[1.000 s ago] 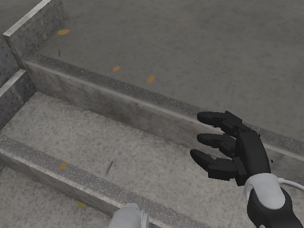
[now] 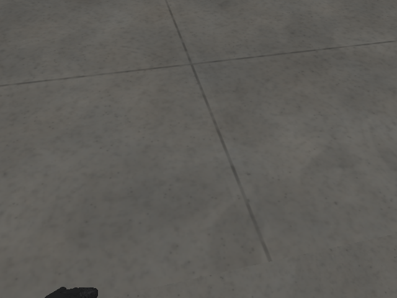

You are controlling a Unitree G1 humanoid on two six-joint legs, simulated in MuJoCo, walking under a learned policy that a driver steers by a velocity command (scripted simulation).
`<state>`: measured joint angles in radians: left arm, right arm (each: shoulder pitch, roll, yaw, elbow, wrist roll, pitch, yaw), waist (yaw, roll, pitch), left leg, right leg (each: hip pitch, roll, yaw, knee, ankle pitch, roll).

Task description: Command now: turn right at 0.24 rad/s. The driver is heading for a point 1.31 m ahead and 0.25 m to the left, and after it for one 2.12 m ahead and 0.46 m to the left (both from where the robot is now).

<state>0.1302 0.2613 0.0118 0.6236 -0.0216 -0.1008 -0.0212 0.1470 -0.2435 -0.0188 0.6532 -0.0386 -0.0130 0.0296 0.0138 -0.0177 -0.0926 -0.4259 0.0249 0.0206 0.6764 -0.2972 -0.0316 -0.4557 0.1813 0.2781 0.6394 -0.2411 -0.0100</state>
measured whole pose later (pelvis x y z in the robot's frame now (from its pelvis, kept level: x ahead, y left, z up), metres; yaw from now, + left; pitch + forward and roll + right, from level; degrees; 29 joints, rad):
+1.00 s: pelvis +0.03 +0.00 +0.01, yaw -3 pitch +2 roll +0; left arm 0.11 0.19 0.04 0.83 0.00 -0.07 -0.06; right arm 0.25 -0.18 -0.01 0.79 -0.01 -0.06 0.09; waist -0.01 -0.02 -0.03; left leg -0.27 0.02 0.08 0.57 -0.33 0.01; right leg -0.33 0.00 0.02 0.59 -0.30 0.00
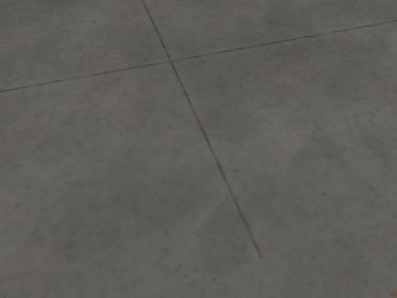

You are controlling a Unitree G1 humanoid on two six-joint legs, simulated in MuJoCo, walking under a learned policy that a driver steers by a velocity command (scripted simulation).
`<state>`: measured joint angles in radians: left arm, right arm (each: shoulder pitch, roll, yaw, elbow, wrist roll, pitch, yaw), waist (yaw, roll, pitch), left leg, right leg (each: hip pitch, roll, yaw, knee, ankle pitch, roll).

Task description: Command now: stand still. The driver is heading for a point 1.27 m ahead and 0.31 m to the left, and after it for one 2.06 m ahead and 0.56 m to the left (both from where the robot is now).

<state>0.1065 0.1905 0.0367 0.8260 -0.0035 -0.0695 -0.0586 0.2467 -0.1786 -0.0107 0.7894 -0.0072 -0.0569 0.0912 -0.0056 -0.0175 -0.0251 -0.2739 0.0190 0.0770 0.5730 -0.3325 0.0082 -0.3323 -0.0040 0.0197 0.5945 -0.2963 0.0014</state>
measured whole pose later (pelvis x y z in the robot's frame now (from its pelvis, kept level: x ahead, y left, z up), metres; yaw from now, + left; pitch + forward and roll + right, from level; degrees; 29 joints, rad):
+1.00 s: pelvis +0.29 +0.00 +0.11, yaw -1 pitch +7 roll +2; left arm 0.32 0.24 0.04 0.88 0.07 -0.08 -0.07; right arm 0.16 -0.20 0.03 0.89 -0.05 -0.07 0.06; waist -0.01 -0.05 -0.12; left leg -0.69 -0.08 0.08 0.92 -0.36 0.08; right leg -0.58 0.09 0.21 1.57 -0.14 -0.10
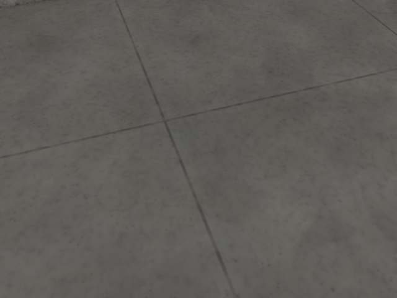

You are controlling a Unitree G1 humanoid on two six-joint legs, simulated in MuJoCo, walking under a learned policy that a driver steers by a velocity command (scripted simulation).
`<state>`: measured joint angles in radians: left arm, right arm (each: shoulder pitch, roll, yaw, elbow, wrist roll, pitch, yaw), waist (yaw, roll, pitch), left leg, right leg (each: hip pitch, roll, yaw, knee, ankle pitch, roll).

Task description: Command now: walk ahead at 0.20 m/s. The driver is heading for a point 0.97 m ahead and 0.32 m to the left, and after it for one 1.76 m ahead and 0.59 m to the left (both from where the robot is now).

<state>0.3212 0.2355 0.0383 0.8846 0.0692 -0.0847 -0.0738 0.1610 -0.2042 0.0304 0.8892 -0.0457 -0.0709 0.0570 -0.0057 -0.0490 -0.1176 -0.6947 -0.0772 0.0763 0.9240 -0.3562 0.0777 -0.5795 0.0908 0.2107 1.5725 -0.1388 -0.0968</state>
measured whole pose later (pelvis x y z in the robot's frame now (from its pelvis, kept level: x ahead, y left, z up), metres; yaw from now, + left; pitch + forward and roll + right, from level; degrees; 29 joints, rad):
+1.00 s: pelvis +0.25 +0.12 +0.06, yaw +28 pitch +4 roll -3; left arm -0.05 0.23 0.04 0.68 0.02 -0.04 -0.06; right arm 0.58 -0.20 -0.07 0.81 0.00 -0.09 0.00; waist -0.13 -0.02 -0.06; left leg 0.07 -0.05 -0.17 0.19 -0.32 0.10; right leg -0.71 -0.03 -0.05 0.77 -0.06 0.03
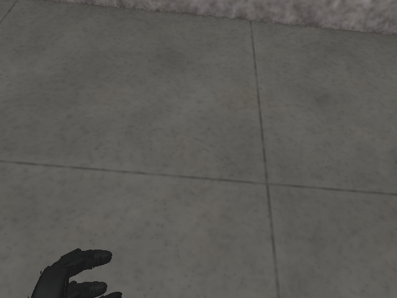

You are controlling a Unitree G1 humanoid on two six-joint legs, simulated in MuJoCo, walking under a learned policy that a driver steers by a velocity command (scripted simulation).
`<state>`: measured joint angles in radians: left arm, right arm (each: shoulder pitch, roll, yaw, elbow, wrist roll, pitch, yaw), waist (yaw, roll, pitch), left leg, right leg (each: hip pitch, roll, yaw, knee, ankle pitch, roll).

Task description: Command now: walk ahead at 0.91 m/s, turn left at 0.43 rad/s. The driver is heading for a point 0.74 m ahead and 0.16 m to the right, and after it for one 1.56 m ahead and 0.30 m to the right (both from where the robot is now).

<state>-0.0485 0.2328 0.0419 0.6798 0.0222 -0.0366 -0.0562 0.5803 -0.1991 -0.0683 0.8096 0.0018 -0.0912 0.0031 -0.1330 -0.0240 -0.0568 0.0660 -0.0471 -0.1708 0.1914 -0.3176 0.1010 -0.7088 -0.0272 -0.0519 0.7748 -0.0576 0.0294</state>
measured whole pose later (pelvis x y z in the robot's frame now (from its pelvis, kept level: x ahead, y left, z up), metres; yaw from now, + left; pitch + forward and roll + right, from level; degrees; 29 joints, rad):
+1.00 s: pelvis +0.88 -0.04 -0.04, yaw -25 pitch +0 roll +3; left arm -0.01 0.31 0.03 0.64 0.02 -0.01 -0.08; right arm 0.48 -0.27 -0.05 0.93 -0.03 -0.09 -0.02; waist -0.05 -0.03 0.05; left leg 0.28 0.02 0.35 0.31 -0.46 -0.08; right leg -0.69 -0.01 -0.16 0.76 -0.06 -0.19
